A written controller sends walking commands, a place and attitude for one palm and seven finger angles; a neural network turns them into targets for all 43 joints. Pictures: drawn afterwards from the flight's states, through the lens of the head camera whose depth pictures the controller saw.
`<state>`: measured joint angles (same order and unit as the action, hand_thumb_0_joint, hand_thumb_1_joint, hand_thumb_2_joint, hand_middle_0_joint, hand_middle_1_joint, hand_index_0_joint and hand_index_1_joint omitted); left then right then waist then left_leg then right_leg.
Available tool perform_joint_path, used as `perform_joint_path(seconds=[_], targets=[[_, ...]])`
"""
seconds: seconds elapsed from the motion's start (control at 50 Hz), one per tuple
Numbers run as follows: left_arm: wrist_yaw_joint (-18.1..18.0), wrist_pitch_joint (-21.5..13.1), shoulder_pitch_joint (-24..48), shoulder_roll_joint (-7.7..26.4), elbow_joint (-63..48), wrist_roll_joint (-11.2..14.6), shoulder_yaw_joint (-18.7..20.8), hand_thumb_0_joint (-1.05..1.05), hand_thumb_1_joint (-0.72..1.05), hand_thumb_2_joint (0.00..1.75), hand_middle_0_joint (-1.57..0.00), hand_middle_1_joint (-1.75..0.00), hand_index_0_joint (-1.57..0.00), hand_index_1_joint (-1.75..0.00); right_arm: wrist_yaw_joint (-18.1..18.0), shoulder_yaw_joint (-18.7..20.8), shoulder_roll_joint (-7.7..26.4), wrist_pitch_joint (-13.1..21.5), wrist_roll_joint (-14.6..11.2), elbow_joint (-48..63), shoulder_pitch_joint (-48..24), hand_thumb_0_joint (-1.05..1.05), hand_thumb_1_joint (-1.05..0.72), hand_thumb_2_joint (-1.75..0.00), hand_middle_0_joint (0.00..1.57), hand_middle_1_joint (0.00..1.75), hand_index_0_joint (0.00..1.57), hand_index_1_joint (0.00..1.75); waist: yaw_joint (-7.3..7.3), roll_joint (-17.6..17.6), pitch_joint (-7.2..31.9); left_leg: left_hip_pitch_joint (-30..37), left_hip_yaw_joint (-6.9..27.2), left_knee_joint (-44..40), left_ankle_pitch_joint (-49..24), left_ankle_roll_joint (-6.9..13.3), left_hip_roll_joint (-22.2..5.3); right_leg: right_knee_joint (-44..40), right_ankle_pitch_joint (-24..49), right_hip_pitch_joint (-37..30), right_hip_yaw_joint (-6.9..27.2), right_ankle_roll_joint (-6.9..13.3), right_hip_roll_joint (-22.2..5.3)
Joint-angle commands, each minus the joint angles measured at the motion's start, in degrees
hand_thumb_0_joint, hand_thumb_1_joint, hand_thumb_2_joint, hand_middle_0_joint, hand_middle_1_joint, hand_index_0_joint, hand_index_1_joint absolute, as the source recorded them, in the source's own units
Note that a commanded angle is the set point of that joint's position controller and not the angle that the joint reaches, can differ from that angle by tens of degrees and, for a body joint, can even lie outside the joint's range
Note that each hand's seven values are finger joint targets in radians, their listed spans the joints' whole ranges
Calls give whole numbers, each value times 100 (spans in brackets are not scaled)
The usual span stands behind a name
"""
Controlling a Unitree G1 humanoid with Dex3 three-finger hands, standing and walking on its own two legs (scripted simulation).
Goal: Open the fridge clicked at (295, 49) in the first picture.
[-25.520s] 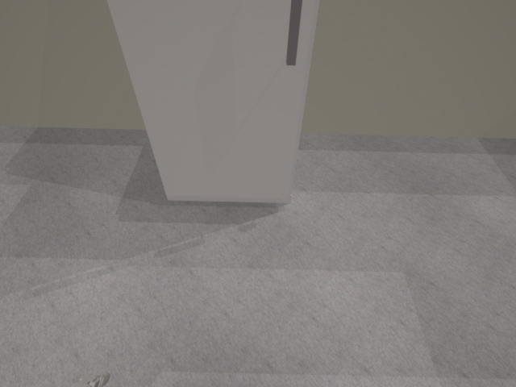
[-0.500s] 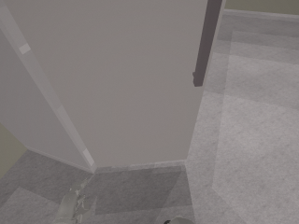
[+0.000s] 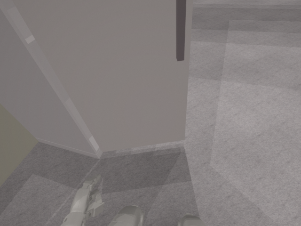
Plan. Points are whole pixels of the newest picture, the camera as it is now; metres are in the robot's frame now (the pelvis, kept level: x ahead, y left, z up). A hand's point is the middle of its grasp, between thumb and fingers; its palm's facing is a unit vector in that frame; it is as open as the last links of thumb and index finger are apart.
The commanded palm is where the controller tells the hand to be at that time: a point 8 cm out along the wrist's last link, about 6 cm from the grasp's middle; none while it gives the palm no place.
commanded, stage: stop stepping back and stand still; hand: right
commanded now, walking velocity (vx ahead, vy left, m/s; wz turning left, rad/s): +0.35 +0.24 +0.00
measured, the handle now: out of the picture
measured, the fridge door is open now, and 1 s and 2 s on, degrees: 65 65 65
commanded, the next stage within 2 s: let the arm hang, fingers relaxed in 0.80 s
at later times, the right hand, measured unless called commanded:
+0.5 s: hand out of the picture +0.12 -0.29 +0.18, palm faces +0.36 +0.87 -0.34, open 7.4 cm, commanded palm +0.06 -0.33 +0.20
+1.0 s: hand out of the picture +0.13 -0.29 +0.06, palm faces +0.18 +0.88 -0.45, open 7.4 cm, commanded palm none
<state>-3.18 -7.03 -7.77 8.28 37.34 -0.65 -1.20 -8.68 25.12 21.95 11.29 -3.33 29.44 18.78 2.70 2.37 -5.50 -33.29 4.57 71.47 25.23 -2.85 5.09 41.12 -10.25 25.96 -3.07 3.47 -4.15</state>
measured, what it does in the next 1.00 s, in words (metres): walks backwards: left foot, then right foot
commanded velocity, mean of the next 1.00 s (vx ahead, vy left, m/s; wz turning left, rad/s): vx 0.15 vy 0.05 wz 0.00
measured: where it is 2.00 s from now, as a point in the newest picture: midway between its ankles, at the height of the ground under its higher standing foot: outside the picture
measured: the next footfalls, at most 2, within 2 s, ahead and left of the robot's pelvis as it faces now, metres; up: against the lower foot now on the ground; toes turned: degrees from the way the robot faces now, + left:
left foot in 0.20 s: -0.06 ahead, +0.06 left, +0.00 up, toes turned +9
right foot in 0.38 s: -0.01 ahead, -0.16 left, +0.00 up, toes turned -1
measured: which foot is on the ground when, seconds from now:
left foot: up 0.00-0.18, down 0.20-1.00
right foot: down 0.00-0.16, up 0.18-0.36, down 0.38-1.00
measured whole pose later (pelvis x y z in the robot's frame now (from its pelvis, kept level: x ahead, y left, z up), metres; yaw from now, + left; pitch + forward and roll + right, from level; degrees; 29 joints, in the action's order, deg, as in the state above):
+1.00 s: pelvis -0.12 -0.06 +0.01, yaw +4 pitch -1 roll +0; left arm 0.1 -2.7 -11.2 14.0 43.6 -1.1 0.4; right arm -2.6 11.6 20.8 4.4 1.3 -4.9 16.7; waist 0.0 -2.5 3.4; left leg -18.7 -4.7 39.0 18.2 1.4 -1.0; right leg 39.2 -16.9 22.0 -3.2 0.8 -1.1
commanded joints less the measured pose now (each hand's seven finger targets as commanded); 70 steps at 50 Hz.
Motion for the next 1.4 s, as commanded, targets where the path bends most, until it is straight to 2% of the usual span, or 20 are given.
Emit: perform_joint_path(seconds=[0.0, 0.1, 0.14, 0.16, 0.18, 0.2, 0.32, 0.36, 0.4, 0.52, 0.56, 0.6, 0.74, 0.78, 0.86, 0.88, 0.92, 0.96, 1.12, 1.38], targets=[[159, -480, 606, 1059, -1051, 73, 453, 0, 90, 90, -20, -30, -20, -30, -24, 232, 925, 200, -107, 2199, 201, 0, -90, -90, 20, 30, 20, 30, -108, -1479, 1206, 703, -690, -27, 248, 82, 68, -3358, -3143, -549, 1339, -201, -1218], [58, -178, 342, 818, -1120, -86, 364, 0, 90, 90, -20, -30, -20, -30, -210, 379, 1210, -132, -152, 1847, 813, 0, -90, -90, 20, 30, 20, 30, -127, -2117, 1469, 3379, -1391, -4454, 841, 756, 289, -3198, -2463, -387, 158, -1126, -460], [19, 34, 123, 761, -1042, 40, 441, 0, 90, 90, -20, -30, -20, -30, -154, 584, 1557, -190, -97, 1852, 663, 0, -90, -90, 20, 30, 20, 30, -119, 993, 1081, 1935, 1066, -6259, 166, 1645, -1911, 1369, -1498, -216, -501, -874, 339], [-35, -1, 72, 812, -1045, 68, 298, 0, 90, 90, -20, -30, -20, -30, -232, 679, 1583, -104, -143, 1843, 380, 0, -90, -90, 20, 30, 20, 30, -279, 843, 720, 1392, 1818, -6526, -145, 1998, -2567, 2324, -1483, 668, 266, -633, 332], [-10, 24, 204, 779, -897, -48, 150, 0, 90, 90, -20, -30, -20, -30, -286, 1114, 2135, 25, -142, 1693, 17, 0, -90, -90, 20, 30, 20, 30, -343, 651, 868, 1343, 1643, -6229, -81, 1929, -2623, 2645, -1063, 645, 511, -636, -115], [-48, -11, -61, 762, -713, -25, 204, 0, 90, 90, -20, -30, -20, -30, -224, 642, 1330, 19, -99, 584, 60, 0, -90, -90, 20, 30, 20, 30, -415, 821, 1086, 1921, 672, -5845, 546, 1438, -2107, 1890, -1114, 686, 245, -517, 1], [-304, -68, 87, 1113, -841, 88, 296, 0, 90, 90, -20, -30, -20, -30, -216, 137, 1107, 19, 9, 597, 54, 0, -90, -90, 20, 30, 20, 30, -422, 61, 406, 946, 95, -4988, 1163, 1054, -1451, -1016, -1573, -1410, -295, -253, 62], [-358, -191, 167, 1338, -1098, 110, 318, 0, 90, 90, -20, -30, -20, -30, -206, 219, 1168, 183, -45, 1218, 22, 0, -90, -90, 20, 30, 20, 30, -410, -1935, 457, 96, -827, -2661, 391, 472, -455, -2641, -2006, -2130, 2099, 366, -1385], [-257, -219, 202, 1184, -932, 44, 290, 0, 90, 90, -20, -30, -20, -30, -101, 545, 1593, 360, 27, 1520, 54, 0, -90, -90, 20, 30, 20, 30, -359, -1660, 508, 388, -463, -1322, 391, 410, -462, -3517, -3509, -1107, 2794, 434, -1771], [-102, -297, 134, 1091, -890, -1, 312, 0, 90, 90, -20, -30, -20, -30, -175, 501, 1249, 190, 129, 1227, 706, 0, -90, -90, 20, 30, 20, 30, -225, -1783, 562, 2760, -1394, -3535, 151, 501, -257, -2791, -3186, 227, 553, 15, -984], [-109, -185, 74, 1103, -964, -5, 396, 0, 90, 90, -20, -30, -20, -30, -173, 562, 1247, 96, 179, 735, 986, 0, -90, -90, 20, 30, 20, 30, -155, -550, 556, 3227, -620, -4690, 477, 854, -621, -876, -3088, 833, -8, -176, -336], [-113, -196, 101, 981, -1016, 3, 344, 0, 90, 90, -20, -30, -20, -30, -198, 772, 1554, 180, 63, 990, 326, 0, -90, -90, 20, 30, 20, 30, -228, 1159, 496, 2510, 2363, -6052, 936, 1785, -2489, 1895, -1783, 1260, -76, -363, 164], [-207, -202, 127, 976, -678, 8, 207, 0, 90, 90, -20, -30, -20, -30, -141, 330, 1067, 212, 39, 758, 131, 0, -90, -90, 20, 30, 20, 30, -397, -224, 462, 594, 7, -4736, 1148, 882, -1359, -1135, -1506, -1633, -23, -168, 59], [-212, -221, 243, 1158, -849, 17, 211, 0, 90, 90, -20, -30, -20, -30, -154, 420, 1148, 295, 85, 1038, 59, 0, -90, -90, 20, 30, 20, 30, -276, -1887, 305, 578, -782, -2913, 316, 338, -430, -2784, -2558, -1208, 2049, 359, -1202], [-85, -309, 334, 959, -828, 4, 221, 0, 90, 90, -20, -30, -20, -30, -86, 615, 1331, 310, 201, 1160, 238, 0, -90, -90, 20, 30, 20, 30, -181, -1745, 266, 2122, -617, -3285, -167, 281, -532, -2984, -2835, 185, 1471, 300, -974], [349, -244, 348, 1949, 452, -120, 668, 0, 90, 90, -20, -30, -20, -30, 690, -1646, -79, -713, 676, -3756, 386, 0, -90, -90, 20, 30, 20, 30, -482, -825, 231, 1334, -483, -3575, -691, 394, -874, -1303, -428, -98, 1134, 94, -563], [348, 312, -327, 1143, 255, 2, 480, 0, 90, 90, -20, -30, -20, -30, 842, -1876, -254, -1086, 550, -4333, 430, 0, -90, -90, 20, 30, 20, 30, -381, 732, 1172, 1583, 49, -4368, -1708, 570, -1496, -363, -804, -355, 205, -234, -62], [366, 579, -523, 1217, 294, -53, 464, 0, 90, 90, -20, -30, -20, -30, 829, -1986, -42, -1093, 518, -4813, -430, 0, -90, -90, 20, 30, 20, 30, -576, 1429, 557, 795, 340, -5088, -489, 899, -1799, 30, -1185, -508, 174, -279, 180], [294, 763, -132, 1226, 1128, -157, 247, 0, 90, 90, -20, -30, -20, -30, 758, -2346, -90, -1163, 438, -7449, -680, 0, -90, -90, 20, 30, 20, 30, -225, -1037, 333, 2121, -327, -4672, -997, 416, -974, -2163, -222, -561, 764, -87, -365], [166, 735, -824, 836, 2316, -52, 273, 0, 90, 90, -20, -30, -20, -30, 703, -2478, -419, -1038, 410, -9081, -435, 0, -90, -90, 20, 30, 20, 30, -375, -330, 595, 2246, -242, -5409, -1649, 512, -1152, -2216, 207, -1574, 412, -167, -339]])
